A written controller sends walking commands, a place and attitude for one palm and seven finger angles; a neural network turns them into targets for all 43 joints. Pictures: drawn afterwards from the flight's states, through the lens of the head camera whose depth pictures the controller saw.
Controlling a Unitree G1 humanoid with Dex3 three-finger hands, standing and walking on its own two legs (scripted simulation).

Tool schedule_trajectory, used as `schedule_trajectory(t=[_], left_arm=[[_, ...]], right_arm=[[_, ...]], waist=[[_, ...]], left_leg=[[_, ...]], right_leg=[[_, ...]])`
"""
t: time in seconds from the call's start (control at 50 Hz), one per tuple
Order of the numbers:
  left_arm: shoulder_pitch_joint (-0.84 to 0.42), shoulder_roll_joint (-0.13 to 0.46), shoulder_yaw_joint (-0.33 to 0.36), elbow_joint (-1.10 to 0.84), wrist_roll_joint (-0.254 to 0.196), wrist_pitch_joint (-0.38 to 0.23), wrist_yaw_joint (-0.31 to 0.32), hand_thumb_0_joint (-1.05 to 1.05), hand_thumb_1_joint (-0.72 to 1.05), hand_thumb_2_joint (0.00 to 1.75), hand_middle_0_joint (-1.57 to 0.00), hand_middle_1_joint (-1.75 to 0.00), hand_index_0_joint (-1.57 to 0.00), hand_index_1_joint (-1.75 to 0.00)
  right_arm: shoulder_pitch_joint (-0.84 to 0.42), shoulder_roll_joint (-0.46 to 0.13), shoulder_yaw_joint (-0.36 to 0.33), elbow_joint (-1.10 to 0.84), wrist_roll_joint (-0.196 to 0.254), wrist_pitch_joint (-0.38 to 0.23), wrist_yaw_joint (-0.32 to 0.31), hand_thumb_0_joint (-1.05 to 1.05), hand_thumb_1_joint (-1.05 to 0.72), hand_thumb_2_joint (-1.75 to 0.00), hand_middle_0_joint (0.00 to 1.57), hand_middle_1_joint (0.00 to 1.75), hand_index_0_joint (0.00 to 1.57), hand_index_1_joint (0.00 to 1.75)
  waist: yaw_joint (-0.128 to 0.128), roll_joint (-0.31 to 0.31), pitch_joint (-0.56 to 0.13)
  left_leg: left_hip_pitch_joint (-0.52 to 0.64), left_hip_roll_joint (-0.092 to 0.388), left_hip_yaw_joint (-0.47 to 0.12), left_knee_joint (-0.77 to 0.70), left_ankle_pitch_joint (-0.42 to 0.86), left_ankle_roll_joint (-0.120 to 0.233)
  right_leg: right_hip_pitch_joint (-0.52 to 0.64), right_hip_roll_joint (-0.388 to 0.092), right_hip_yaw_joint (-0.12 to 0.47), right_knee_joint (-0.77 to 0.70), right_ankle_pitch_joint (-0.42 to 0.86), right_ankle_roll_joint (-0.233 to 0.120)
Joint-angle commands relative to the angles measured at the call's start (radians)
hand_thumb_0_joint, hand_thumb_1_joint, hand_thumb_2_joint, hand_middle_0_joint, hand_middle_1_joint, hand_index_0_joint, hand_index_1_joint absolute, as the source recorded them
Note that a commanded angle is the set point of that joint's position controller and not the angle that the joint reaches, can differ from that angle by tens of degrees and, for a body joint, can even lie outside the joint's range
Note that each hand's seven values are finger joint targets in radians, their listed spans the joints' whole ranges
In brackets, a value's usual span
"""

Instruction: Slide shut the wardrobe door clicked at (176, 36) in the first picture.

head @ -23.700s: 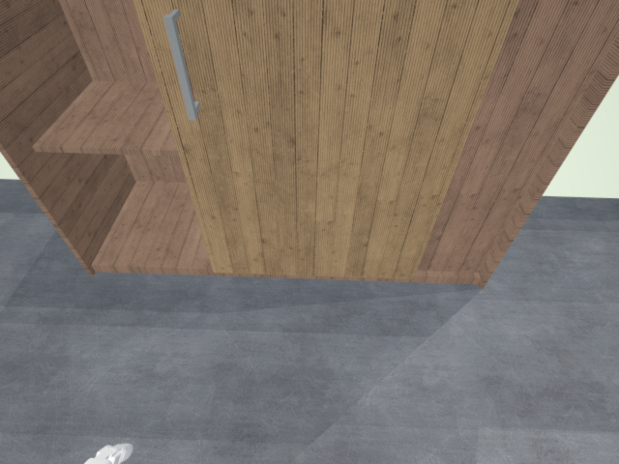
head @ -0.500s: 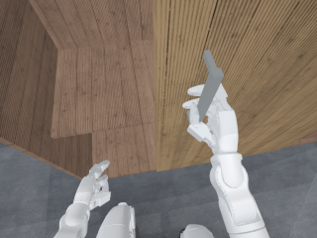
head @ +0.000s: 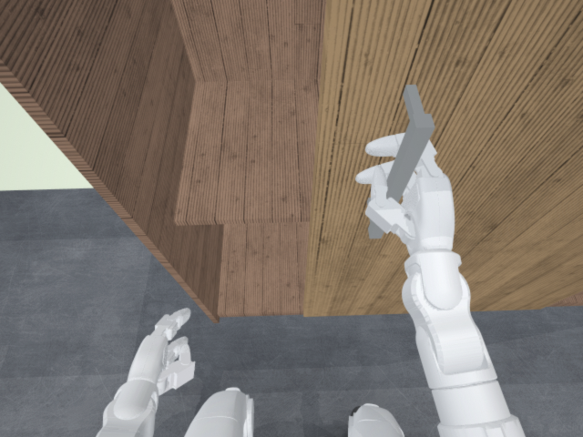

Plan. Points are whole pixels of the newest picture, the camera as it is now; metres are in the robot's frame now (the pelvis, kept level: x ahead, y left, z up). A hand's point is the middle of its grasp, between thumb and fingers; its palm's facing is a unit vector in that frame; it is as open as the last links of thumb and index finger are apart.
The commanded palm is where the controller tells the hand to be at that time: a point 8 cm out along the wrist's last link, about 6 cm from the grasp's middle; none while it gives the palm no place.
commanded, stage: step sideways, sliding the door along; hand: right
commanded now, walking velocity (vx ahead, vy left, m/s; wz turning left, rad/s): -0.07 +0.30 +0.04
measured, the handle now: (390, 176) +0.39 -0.13 +0.10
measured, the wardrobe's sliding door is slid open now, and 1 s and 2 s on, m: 0.28 0.09 0.00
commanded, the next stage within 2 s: stop walking and hold the door there in 1.60 s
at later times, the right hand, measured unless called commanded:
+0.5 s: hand (292, 207) +0.35 -0.01 +0.11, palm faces +0.20 +0.97 -0.11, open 6.0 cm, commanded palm +0.32 +0.01 +0.11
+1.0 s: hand (197, 209) +0.35 +0.10 +0.11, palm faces +0.24 +0.96 -0.14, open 5.9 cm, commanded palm +0.33 +0.13 +0.11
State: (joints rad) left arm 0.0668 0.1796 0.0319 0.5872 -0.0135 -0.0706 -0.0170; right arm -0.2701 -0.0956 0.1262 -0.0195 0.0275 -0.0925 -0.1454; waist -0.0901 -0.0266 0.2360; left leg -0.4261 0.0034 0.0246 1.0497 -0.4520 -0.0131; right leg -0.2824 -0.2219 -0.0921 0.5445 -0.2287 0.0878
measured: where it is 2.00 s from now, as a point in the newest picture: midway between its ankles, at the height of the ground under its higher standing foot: outside the picture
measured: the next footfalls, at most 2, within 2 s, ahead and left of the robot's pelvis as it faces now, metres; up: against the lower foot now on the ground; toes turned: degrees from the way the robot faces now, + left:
left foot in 0.10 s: -0.03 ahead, +0.20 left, +0.00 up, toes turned +4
right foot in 0.26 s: +0.01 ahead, -0.10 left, +0.00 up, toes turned -7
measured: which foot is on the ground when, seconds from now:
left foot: up 0.00-0.08, down 0.10-0.28, up 0.30-0.46, down 0.48-0.68, up 0.70-0.98, down 1.00-1.00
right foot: down 0.00-0.12, up 0.14-0.24, down 0.26-0.50, up 0.52-0.64, down 0.66-1.00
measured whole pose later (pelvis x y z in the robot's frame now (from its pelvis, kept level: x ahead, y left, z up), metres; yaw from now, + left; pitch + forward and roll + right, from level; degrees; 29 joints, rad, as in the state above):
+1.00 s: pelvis -0.03 +0.29 -0.02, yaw -1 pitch -4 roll +2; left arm 0.15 0.15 0.00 0.59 -0.05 0.00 -0.01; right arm -0.53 -0.23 0.00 0.37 0.09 -0.05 -0.14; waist -0.13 -0.05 0.19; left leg -0.27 0.06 0.07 0.64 -0.22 -0.03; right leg -0.19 -0.29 0.01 0.60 -0.33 0.15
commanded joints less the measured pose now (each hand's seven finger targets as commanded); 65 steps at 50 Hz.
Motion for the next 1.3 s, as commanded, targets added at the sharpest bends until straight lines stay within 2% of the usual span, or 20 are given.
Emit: schedule_trajectory(t=[0.0, 0.08, 0.16, 0.22, 0.26, 0.3, 0.38, 0.44, 0.52, 0.6, 0.62, 0.66, 0.8, 0.92, 1.0, 1.06, 1.14, 1.18, 1.24, 1.28], left_arm=[[-0.023, 0.113, 0.029, -0.145, -0.011, -0.029, -0.005, 0.0, 0.9, 0.9, -0.2, -0.3, -0.2, -0.3], [-0.033, 0.089, 0.01, -0.14, -0.048, -0.024, 0.005, 0.0, 0.9, 0.9, -0.2, -0.3, -0.2, -0.3], [-0.041, 0.098, 0.028, -0.1, -0.032, -0.021, 0.051, 0.0, 0.9, 0.9, -0.2, -0.3, -0.2, -0.3], [-0.033, 0.087, 0.013, -0.057, -0.024, -0.028, 0.057, 0.0, 0.9, 0.9, -0.2, -0.3, -0.2, -0.3], [-0.017, 0.142, 0.04, -0.066, 0.003, -0.02, 0.034, 0.0, 0.9, 0.9, -0.2, -0.3, -0.2, -0.3], [-0.029, 0.138, 0.044, -0.075, -0.004, 0.006, 0.013, 0.0, 0.9, 0.9, -0.2, -0.3, -0.2, -0.3], [0.003, 0.135, 0.026, -0.08, -0.029, 0.011, 0.003, 0.0, 0.9, 0.9, -0.2, -0.3, -0.2, -0.3], [-0.023, 0.111, 0.013, -0.092, -0.055, 0.029, 0.021, 0.0, 0.9, 0.9, -0.2, -0.3, -0.2, -0.3], [0.001, 0.113, 0.024, -0.019, -0.041, 0.02, 0.064, 0.0, 0.9, 0.9, -0.2, -0.3, -0.2, -0.3], [0.012, 0.088, 0.0, 0.019, -0.021, -0.004, 0.08, 0.0, 0.9, 0.9, -0.2, -0.3, -0.2, -0.3], [0.024, 0.117, 0.018, 0.013, -0.022, -0.002, 0.085, 0.0, 0.9, 0.9, -0.2, -0.3, -0.2, -0.3], [0.021, 0.141, 0.05, -0.042, -0.013, 0.0, 0.043, 0.0, 0.9, 0.9, -0.2, -0.3, -0.2, -0.3], [0.05, 0.146, 0.043, -0.083, -0.012, 0.036, 0.014, 0.0, 0.9, 0.9, -0.2, -0.3, -0.2, -0.3], [0.034, 0.14, 0.035, -0.111, -0.039, 0.037, 0.012, 0.0, 0.9, 0.9, -0.2, -0.3, -0.2, -0.3], [0.004, 0.072, 0.016, -0.082, -0.055, 0.034, 0.042, 0.0, 0.9, 0.9, -0.2, -0.3, -0.2, -0.3], [0.016, 0.116, 0.042, -0.04, -0.033, 0.022, 0.065, 0.0, 0.9, 0.9, -0.2, -0.3, -0.2, -0.3], [-0.022, 0.138, 0.052, -0.083, -0.011, 0.012, 0.046, 0.0, 0.9, 0.9, -0.2, -0.3, -0.2, -0.3], [-0.02, 0.111, 0.046, -0.089, -0.016, 0.014, 0.021, 0.0, 0.9, 0.9, -0.2, -0.3, -0.2, -0.3], [0.016, 0.114, 0.046, -0.108, -0.05, 0.017, 0.015, 0.0, 0.9, 0.9, -0.2, -0.3, -0.2, -0.3], [0.001, 0.09, 0.036, -0.108, -0.057, 0.013, 0.032, 0.0, 0.9, 0.9, -0.2, -0.3, -0.2, -0.3]], right_arm=[[-0.491, 0.106, 0.193, -0.269, -0.04, -0.108, 0.08, 0.0, -0.9, -0.9, 0.45, 1.4, 0.45, 1.4], [-0.544, 0.058, 0.166, -0.246, -0.038, -0.121, 0.091, 0.0, -0.9, -0.9, 0.45, 1.4, 0.45, 1.4], [-0.516, -0.037, 0.066, -0.105, -0.034, -0.096, 0.066, 0.0, -0.9, -0.9, 0.45, 1.4, 0.45, 1.4], [-0.635, 0.092, 0.152, -0.134, 0.008, -0.101, 0.078, 0.0, -0.9, -0.9, 0.45, 1.4, 0.45, 1.4], [-0.636, 0.106, 0.173, -0.145, 0.025, -0.123, 0.093, 0.0, -0.9, -0.9, 0.45, 1.4, 0.45, 1.4], [-0.599, 0.126, 0.173, -0.037, 0.012, -0.092, 0.099, 0.0, -0.9, -0.9, 0.45, 1.4, 0.45, 1.4], [-0.731, 0.086, 0.156, 0.015, 0.01, -0.075, 0.09, 0.0, -0.9, -0.9, 0.45, 1.4, 0.45, 1.4], [-0.754, 0.079, 0.134, 0.091, 0.014, -0.068, 0.093, 0.0, -0.9, -0.9, 0.45, 1.4, 0.45, 1.4], [-0.717, -0.012, 0.051, 0.211, 0.028, -0.043, 0.071, 0.0, -0.9, -0.9, 0.45, 1.4, 0.45, 1.4], [-0.785, 0.076, 0.118, 0.115, 0.031, -0.082, 0.074, 0.0, -0.9, -0.9, 0.45, 1.4, 0.45, 1.4], [-0.77, 0.047, 0.114, 0.07, 0.036, -0.101, 0.072, 0.0, -0.9, -0.9, 0.45, 1.4, 0.45, 1.4], [-0.707, 0.076, 0.138, 0.088, 0.042, -0.112, 0.095, 0.0, -0.9, -0.9, 0.45, 1.4, 0.45, 1.4], [-0.775, 0.106, 0.164, 0.1, 0.013, -0.071, 0.114, 0.0, -0.9, -0.9, 0.45, 1.4, 0.45, 1.4], [-0.761, 0.043, 0.115, 0.036, 0.018, -0.091, 0.104, 0.0, -0.9, -0.9, 0.45, 1.4, 0.45, 1.4], [-0.684, -0.093, 0.032, 0.028, 0.004, -0.071, 0.074, 0.0, -0.9, -0.9, 0.45, 1.4, 0.45, 1.4], [-0.614, -0.078, -0.003, 0.038, 0.03, -0.075, 0.076, 0.0, -0.9, -0.9, 0.45, 1.4, 0.45, 1.4], [-0.661, 0.022, 0.075, -0.103, 0.046, -0.112, 0.1, 0.0, -0.9, -0.9, 0.45, 1.4, 0.45, 1.4], [-0.658, 0.024, 0.081, -0.09, 0.027, -0.121, 0.1, 0.0, -0.9, -0.9, 0.45, 1.4, 0.45, 1.4], [-0.618, 0.01, 0.069, -0.055, 0.021, -0.106, 0.098, 0.0, -0.9, -0.9, 0.45, 1.4, 0.45, 1.4], [-0.617, -0.042, 0.048, -0.023, 0.013, -0.081, 0.087, 0.0, -0.9, -0.9, 0.45, 1.4, 0.45, 1.4]], waist=[[0.124, -0.234, -0.503], [0.125, -0.111, -0.531], [0.103, 0.435, -0.565], [0.166, 0.12, -0.583], [0.154, -0.221, -0.567], [0.122, -0.165, -0.48], [0.124, -0.281, -0.491], [0.116, -0.127, -0.529], [0.117, 0.374, -0.457], [0.163, 0.18, -0.515], [0.165, 0.069, -0.541], [0.12, -0.15, -0.571], [0.111, -0.23, -0.481], [0.138, -0.251, -0.509], [0.152, 0.161, -0.546], [0.131, 0.35, -0.536], [0.128, -0.213, -0.552], [0.116, -0.315, -0.489], [0.112, -0.104, -0.568], [0.13, 0.17, -0.561]], left_leg=[[0.071, 0.025, 0.014, -0.299, 0.047, -0.004], [0.278, 0.034, 0.04, -0.696, 0.512, 0.0], [0.561, 0.199, -0.168, -0.504, 1.331, 0.133], [0.367, 0.126, -0.026, -0.3, 1.025, 0.058], [-0.03, 0.032, -0.029, -0.005, 0.022, 0.002], [-0.067, 0.044, -0.081, 0.049, -0.062, -0.001], [0.178, 0.025, 0.025, -0.3, 0.072, 0.011], [0.368, 0.021, 0.044, -0.482, 0.27, 0.007], [0.263, 0.241, -0.328, -0.759, 0.47, 0.176], [0.485, 0.178, -0.118, -0.434, 1.049, 0.143], [0.453, 0.127, -0.067, -0.255, 0.976, 0.085], [-0.043, 0.037, -0.083, 0.022, 0.035, 0.003], [-0.094, 0.045, 0.005, -0.015, 0.054, -0.002], [0.171, 0.008, 0.094, -0.426, 0.239, 0.004], [0.447, 0.235, -0.114, -0.527, 1.219, 0.088], [0.422, 0.202, -0.127, -0.466, 1.194, 0.103], [0.06, 0.053, 0.013, -0.212, 0.19, -0.016], [0.102, 0.044, 0.008, -0.289, 0.049, 0.01], [0.329, 0.051, -0.001, -0.519, 0.489, 0.021], [0.427, 0.203, -0.187, -0.563, 0.965, 0.093]], right_leg=[[0.389, -0.197, 0.065, 0.015, 0.707, -0.195], [0.33, -0.069, 0.03, 0.175, 0.47, -0.116], [-0.055, 0.16, 0.019, 0.367, -0.212, -0.088], [0.239, 0.066, 0.031, -0.086, 0.297, -0.115], [0.525, -0.244, 0.357, -0.098, 1.037, -0.263], [0.407, -0.292, 0.308, -0.112, 0.783, -0.306], [0.249, -0.171, 0.081, -0.043, 0.485, -0.195], [0.092, -0.088, 0.063, 0.046, 0.071, -0.151], [-0.033, 0.169, 0.061, 0.469, -0.297, -0.069], [0.052, 0.128, 0.04, -0.132, -0.003, -0.066], [0.184, 0.066, 0.053, -0.336, 0.383, -0.074], [0.558, -0.289, 0.364, -0.136, 1.126, -0.249], [0.426, -0.189, 0.062, -0.081, 0.73, -0.217], [0.364, -0.143, 0.043, 0.032, 0.656, -0.139], [0.057, 0.084, -0.005, 0.269, -0.079, -0.133], [0.058, 0.1, 0.043, 0.165, -0.114, -0.072], [0.438, -0.226, 0.252, -0.089, 0.91, -0.223], [0.36, -0.209, 0.156, -0.051, 0.825, -0.222], [0.279, -0.088, 0.041, 0.125, 0.529, -0.172], [0.062, 0.084, 0.009, 0.224, -0.075, -0.067]])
